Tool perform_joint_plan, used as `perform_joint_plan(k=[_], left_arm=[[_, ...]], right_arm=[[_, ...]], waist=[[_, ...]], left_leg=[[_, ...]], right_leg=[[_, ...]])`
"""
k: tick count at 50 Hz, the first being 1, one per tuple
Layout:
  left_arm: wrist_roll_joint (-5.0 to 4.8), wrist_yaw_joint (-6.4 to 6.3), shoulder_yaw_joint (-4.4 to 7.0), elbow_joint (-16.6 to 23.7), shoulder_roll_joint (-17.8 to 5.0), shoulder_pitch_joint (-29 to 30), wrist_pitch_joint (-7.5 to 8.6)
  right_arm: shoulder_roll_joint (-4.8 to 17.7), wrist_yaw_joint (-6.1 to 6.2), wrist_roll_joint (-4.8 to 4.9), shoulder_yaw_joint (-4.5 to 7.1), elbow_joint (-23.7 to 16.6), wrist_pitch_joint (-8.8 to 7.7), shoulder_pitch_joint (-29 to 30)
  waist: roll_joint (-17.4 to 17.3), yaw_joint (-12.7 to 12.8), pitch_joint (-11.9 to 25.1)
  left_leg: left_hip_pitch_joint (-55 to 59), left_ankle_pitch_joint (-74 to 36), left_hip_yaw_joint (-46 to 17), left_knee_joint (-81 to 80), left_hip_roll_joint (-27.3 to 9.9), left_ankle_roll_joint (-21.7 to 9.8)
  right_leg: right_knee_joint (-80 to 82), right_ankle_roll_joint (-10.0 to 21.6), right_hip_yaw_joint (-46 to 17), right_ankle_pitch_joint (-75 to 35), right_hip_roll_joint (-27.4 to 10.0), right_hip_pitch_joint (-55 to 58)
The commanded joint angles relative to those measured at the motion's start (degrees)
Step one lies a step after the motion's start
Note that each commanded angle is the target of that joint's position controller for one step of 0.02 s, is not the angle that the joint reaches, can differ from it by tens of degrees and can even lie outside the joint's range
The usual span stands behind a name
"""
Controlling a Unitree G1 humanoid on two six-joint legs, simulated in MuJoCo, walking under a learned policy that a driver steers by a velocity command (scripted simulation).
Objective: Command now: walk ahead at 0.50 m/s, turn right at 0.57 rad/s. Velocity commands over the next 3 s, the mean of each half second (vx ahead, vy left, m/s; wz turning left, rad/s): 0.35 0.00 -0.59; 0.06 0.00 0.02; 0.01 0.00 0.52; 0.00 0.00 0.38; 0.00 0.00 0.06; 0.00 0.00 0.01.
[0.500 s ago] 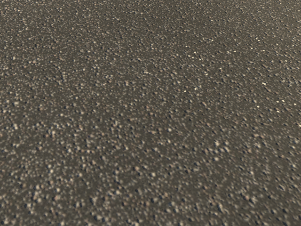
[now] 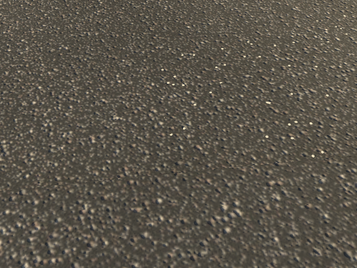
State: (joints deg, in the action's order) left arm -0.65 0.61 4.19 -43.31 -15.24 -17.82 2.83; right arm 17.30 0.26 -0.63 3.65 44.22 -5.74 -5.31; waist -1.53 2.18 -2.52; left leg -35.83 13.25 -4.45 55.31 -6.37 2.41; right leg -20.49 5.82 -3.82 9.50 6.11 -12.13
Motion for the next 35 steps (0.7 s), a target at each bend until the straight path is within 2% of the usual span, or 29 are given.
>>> perform_joint_plan(k=[1,3,5,7,9,10,11,12,13,14,15,16,17,18,19,20,21,23,25,27,30,32,33,34,35], left_arm=[[-0.33,-1.27,2.67,4.5,-10.3,1.6,0.85],[-0.51,-1.50,2.74,4.1,-10.3,0.0,0.48],[-0.75,-1.53,2.84,3.3,-10.5,-1.9,0.21],[-0.94,-1.70,2.71,2.9,-9.7,-3.1,-0.14],[-0.73,-2.03,2.78,3.0,-9.7,-2.7,-0.52],[-0.59,-2.15,2.77,3.3,-9.5,-1.7,-0.83],[-0.50,-2.21,2.35,4.0,-8.2,-0.6,-1.07],[0.17,-2.20,1.31,5.5,-5.4,-0.3,-1.04],[-0.55,-2.47,0.40,6.6,-2.1,-8.8,-0.80],[-0.76,-2.40,0.88,6.2,-7.1,-12.0,-0.65],[-0.99,-2.42,2.04,5.9,-10.8,-7.8,-1.30],[-0.69,-2.60,2.41,6.7,-11.6,-3.1,-2.05],[-0.31,-2.74,2.66,7.5,-11.2,-0.7,-2.69],[-0.58,-2.70,2.87,7.9,-10.3,-0.7,-3.47],[-0.95,-2.62,2.49,8.1,-8.3,-1.5,-4.19],[-1.11,-2.61,2.03,8.6,-6.5,-1.3,-4.63],[-0.98,-2.63,1.76,9.5,-5.7,-0.2,-4.96],[-0.47,-2.41,1.59,10.5,-5.5,1.5,-5.24],[-0.39,-1.80,1.52,11.0,-5.6,2.9,-5.35],[-0.38,-1.04,1.48,11.7,-5.7,5.0,-5.54],[0.26,-0.48,1.12,13.2,-5.0,8.9,-5.61],[0.60,-0.35,1.01,12.4,-4.5,7.8,-5.36],[0.95,-0.40,0.96,11.1,-4.2,5.7,-4.95],[1.44,-0.92,1.21,10.6,-5.9,4.7,-4.67],[2.47,-1.85,1.73,11.5,-10.7,3.2,-4.54]], right_arm=[[2.7,0.06,-0.23,0.47,-3.8,-0.04,2.5],[2.0,-0.46,0.26,0.08,-5.0,-0.34,6.4],[2.8,-0.88,0.90,0.19,-6.1,-0.67,8.8],[4.3,-1.35,1.11,0.63,-6.7,-1.13,9.3],[5.8,-1.70,1.27,1.24,-6.6,-1.79,7.7],[6.5,-1.60,0.96,1.66,-5.9,-2.07,5.0],[7.6,-1.26,0.11,2.36,-4.9,-2.41,0.4],[10.6,-0.92,-1.34,3.13,-4.6,-2.69,-6.1],[14.6,-0.65,-2.48,3.97,-3.8,-1.81,-11.1],[11.2,-1.08,-0.43,3.27,-3.7,-1.06,-11.5],[6.6,-0.81,0.06,1.98,-5.2,-0.36,-8.5],[4.6,-0.54,-0.23,1.25,-5.7,0.47,-5.8],[3.9,-0.43,-0.37,0.94,-5.4,1.06,-3.7],[3.5,-0.34,-0.51,0.70,-5.1,1.37,-2.4],[4.1,-0.32,-0.70,0.91,-4.6,1.51,-1.7],[4.9,-0.20,-0.82,1.25,-4.2,1.55,-1.2],[5.9,0.00,-0.75,1.64,-3.9,1.68,-0.8],[7.5,0.48,-0.35,2.27,-3.5,2.19,-0.4],[8.0,0.81,0.18,2.43,-3.5,2.95,1.0],[8.5,0.79,0.54,2.52,-3.3,3.62,1.8],[9.3,-0.10,1.46,2.47,-1.3,4.15,-1.0],[8.9,-0.77,2.37,1.89,-0.3,4.33,-0.3],[7.0,-1.10,2.78,1.01,0.3,4.18,0.2],[3.4,-1.69,1.97,-0.44,1.7,3.62,-2.5],[0.2,-2.30,-0.93,-1.98,1.0,3.19,-4.1]], waist=[[4.8,-0.9,2.6],[5.9,0.9,2.3],[6.5,1.9,2.1],[6.9,1.8,2.2],[8.3,0.4,2.4],[9.3,-1.2,2.7],[8.9,-3.8,5.3],[4.8,-6.5,12.9],[-11.8,-3.9,21.6],[-15.8,-3.3,24.1],[-9.3,-4.5,17.2],[-4.5,-4.6,12.8],[-3.1,-3.6,9.3],[-4.1,-2.2,7.4],[-5.7,-1.4,6.2],[-6.8,-1.2,5.9],[-7.1,-1.2,5.9],[-5.6,-1.4,8.0],[-5.1,-1.6,9.1],[-5.3,-2.1,8.1],[-4.6,-3.5,6.9],[-4.2,-2.0,6.8],[-3.8,-0.6,7.2],[-1.1,-0.7,8.6],[8.1,-2.4,13.5]], left_leg=[[2.5,-10.9,1.8,-11.8,2.3,1.7],[5.6,-17.2,2.1,-19.6,4.3,1.7],[7.4,-19.2,1.6,-23.1,5.4,1.4],[7.8,-17.0,0.0,-26.1,5.7,0.5],[9.6,-12.1,-0.5,-27.3,5.8,-1.0],[12.6,-10.5,0.3,-29.0,6.3,-2.1],[19.6,-13.2,1.2,-31.5,6.1,-3.6],[33.2,-21.6,-5.0,-28.7,-2.1,-7.1],[53.5,-29.9,-26.1,-28.7,-16.7,-17.1],[54.5,-26.6,-37.0,-30.8,-21.0,-20.0],[48.6,-27.2,-28.0,-31.1,-18.3,-17.9],[41.9,-30.9,-18.5,-31.0,-15.3,-15.8],[35.7,-34.6,-12.9,-31.7,-12.6,-14.9],[30.9,-34.6,-8.6,-33.1,-10.4,-14.0],[26.9,-33.7,-5.3,-35.2,-9.0,-13.7],[25.6,-34.2,-3.4,-36.8,-8.7,-14.6],[25.8,-35.4,-2.3,-37.9,-9.5,-15.5],[27.5,-35.9,-0.4,-38.8,-11.2,-16.5],[27.6,-32.4,2.9,-39.4,-11.1,-16.1],[26.2,-27.3,6.2,-39.9,-10.5,-15.1],[26.9,-24.8,5.2,-38.1,-10.6,-15.1],[27.7,-22.0,4.4,-34.8,-9.8,-13.7],[25.3,-18.7,4.8,-32.1,-8.0,-11.5],[21.3,-14.1,6.2,-29.3,-5.0,-7.3],[15.8,4.2,9.7,-20.6,-0.7,-2.5]], right_leg=[[7.8,8.7,-10.0,-12.3,-11.5,-2.3],[7.2,7.2,-9.8,-7.8,-10.6,-3.3],[6.0,6.6,-12.1,-5.0,-11.6,-2.3],[2.7,6.0,-15.6,-3.0,-13.0,1.2],[-0.9,5.4,-19.0,-3.5,-14.3,4.0],[-4.1,4.3,-19.6,-7.4,-13.4,4.5],[-10.4,2.2,-18.1,-12.3,-10.3,4.0],[-24.2,-0.5,-14.3,-8.6,-6.7,-1.1],[-43.9,-5.2,-6.6,20.2,1.8,-20.2],[-54.6,-6.7,-7.5,29.3,-1.2,-26.9],[-58.6,-8.0,-7.5,25.7,-3.6,-29.4],[-58.1,-8.8,-4.9,22.3,-5.6,-28.9],[-55.6,-9.3,-3.7,20.3,-7.1,-27.9],[-52.7,-9.1,-2.9,19.2,-8.7,-25.4],[-49.6,-9.1,-1.3,17.9,-9.0,-22.6],[-46.7,-9.4,0.0,16.8,-9.0,-21.7],[-44.2,-9.7,0.5,15.6,-9.3,-21.8],[-39.2,-9.7,0.7,10.9,-10.2,-21.2],[-34.0,-9.3,1.6,5.7,-10.5,-18.4],[-28.8,-8.5,3.1,2.8,-10.3,-15.0],[-21.4,-7.1,3.6,5.2,-8.5,-11.2],[-11.7,-5.6,4.2,3.1,-7.3,-6.3],[-3.3,-4.4,4.8,-3.9,-6.5,0.8],[1.4,-3.2,0.9,-14.7,-9.6,9.9],[-2.4,-0.1,-10.8,-39.2,-22.0,18.6]])
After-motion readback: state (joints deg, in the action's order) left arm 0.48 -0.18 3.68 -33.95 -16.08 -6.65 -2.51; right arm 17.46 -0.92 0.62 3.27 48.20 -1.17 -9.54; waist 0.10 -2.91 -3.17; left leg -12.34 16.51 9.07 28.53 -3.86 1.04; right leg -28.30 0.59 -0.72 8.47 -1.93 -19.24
